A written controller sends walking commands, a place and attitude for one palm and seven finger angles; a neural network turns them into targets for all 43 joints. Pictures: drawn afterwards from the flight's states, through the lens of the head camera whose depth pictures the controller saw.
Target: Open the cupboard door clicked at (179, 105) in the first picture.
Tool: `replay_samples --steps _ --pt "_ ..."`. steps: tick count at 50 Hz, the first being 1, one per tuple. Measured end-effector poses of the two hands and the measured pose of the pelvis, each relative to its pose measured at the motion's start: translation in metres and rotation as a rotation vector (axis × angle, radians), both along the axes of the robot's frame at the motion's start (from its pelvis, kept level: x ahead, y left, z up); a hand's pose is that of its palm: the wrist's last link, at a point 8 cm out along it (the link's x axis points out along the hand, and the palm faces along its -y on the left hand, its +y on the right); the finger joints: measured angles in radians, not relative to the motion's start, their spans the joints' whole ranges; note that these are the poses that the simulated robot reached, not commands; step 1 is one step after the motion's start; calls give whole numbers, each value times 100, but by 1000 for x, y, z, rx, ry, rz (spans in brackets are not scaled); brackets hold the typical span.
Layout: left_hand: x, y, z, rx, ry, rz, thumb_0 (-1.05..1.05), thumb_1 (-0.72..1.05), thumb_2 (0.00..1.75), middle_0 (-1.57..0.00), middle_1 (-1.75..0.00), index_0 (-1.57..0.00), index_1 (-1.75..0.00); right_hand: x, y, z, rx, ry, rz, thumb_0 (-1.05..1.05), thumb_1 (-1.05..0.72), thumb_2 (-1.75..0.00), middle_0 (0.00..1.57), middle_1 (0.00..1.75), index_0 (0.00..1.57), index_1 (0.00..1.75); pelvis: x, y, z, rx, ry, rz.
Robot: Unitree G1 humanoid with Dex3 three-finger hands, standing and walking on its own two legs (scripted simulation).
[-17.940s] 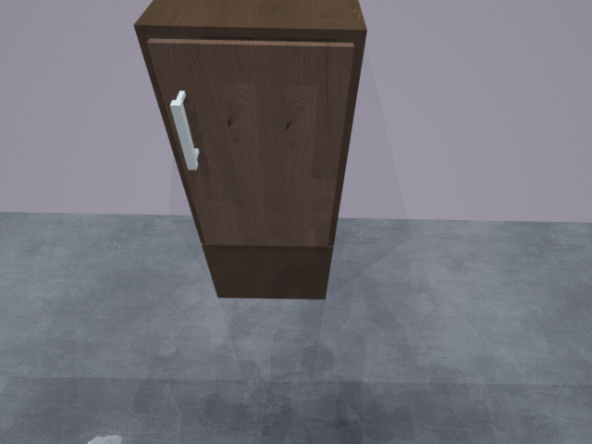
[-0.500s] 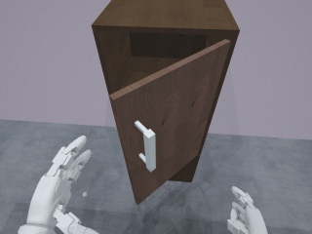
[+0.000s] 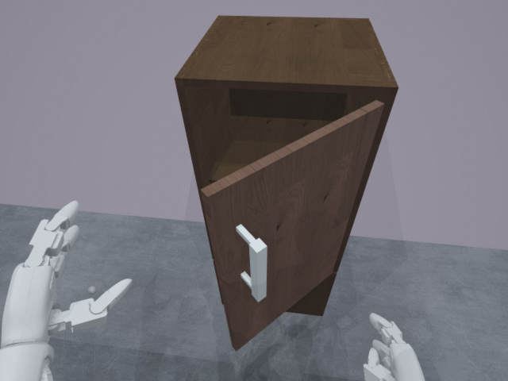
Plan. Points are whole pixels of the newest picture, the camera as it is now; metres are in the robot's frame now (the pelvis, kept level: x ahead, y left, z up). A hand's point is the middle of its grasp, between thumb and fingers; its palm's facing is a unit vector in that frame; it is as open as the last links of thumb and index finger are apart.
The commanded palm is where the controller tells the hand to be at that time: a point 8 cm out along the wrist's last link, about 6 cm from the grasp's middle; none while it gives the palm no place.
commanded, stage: draw the hand back to the body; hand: left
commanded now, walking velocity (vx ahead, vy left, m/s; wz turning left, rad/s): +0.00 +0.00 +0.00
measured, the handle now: (251, 264) +0.30 +0.05 +0.03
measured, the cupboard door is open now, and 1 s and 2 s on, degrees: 45 45 45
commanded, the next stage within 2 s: step back with the hand held close in 0.60 s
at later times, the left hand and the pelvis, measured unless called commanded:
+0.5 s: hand (75, 273) +0.19 +0.24 +0.16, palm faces +0.45 -0.80 -0.39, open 7.5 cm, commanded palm +0.14 +0.28 +0.17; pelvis +0.00 -0.02 +0.01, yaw -1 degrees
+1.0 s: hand (66, 291) +0.17 +0.24 +0.15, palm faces +0.35 -0.79 -0.50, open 7.4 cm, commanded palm +0.11 +0.29 +0.18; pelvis -0.03 -0.01 +0.00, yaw -1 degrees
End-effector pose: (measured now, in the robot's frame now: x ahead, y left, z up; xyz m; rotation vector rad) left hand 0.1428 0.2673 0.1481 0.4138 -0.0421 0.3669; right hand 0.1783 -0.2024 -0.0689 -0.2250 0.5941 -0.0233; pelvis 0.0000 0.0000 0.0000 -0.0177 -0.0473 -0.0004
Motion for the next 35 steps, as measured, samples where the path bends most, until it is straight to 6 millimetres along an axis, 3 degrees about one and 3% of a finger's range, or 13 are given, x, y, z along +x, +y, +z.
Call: replay_samples --steps 14,18,24,35 --pt "4 21 34 79 -103 91 0 70 81 -20 -31 -21 -30 3 -23 0 -20 41 -36 1 -91 -89 20 30 20 30 3 -10 5 3 -22 -7" --pt "4 19 33 66 -104 95 0 80 86 -20 -31 -21 -30 1 -28 -1 -18 51 -44 1 -91 -89 20 30 20 30 1 -12 6 4 -26 -8" --pt "2 10 26 48 -79 75 1 86 89 -21 -31 -21 -30 -4 -33 -1 -17 56 -58 1 -91 -89 20 30 20 30 -2 -16 6 6 -30 -12" --pt "-3 7 30 61 -100 75 1 89 90 -21 -31 -21 -30 -12 -35 -3 -7 51 -61 1 -91 -89 20 30 20 30 -7 -21 7 6 -43 -14"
